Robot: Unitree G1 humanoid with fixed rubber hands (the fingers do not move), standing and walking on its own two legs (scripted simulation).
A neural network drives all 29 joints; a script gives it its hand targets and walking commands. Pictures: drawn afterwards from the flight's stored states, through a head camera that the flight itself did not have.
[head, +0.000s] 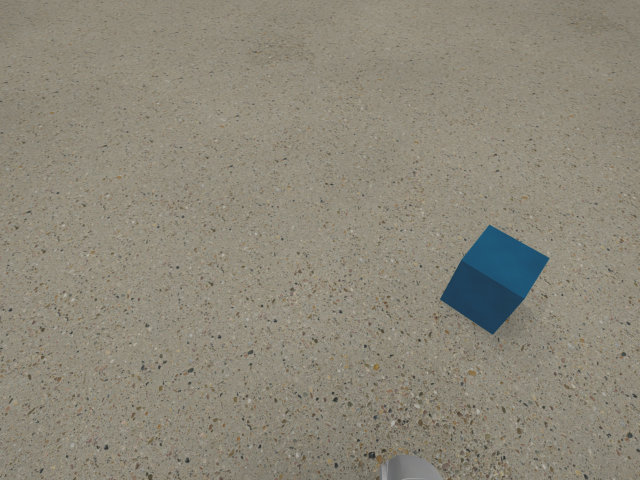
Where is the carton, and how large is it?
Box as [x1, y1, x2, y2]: [440, 225, 549, 334]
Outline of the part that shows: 489,225 460,261 440,299 492,334 524,298 549,258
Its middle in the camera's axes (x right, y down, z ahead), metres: +0.59 +0.13 +1.34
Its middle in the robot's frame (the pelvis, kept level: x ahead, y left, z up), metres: +0.78 -0.62 -0.65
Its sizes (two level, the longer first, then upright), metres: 0.210 0.200 0.250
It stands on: the floor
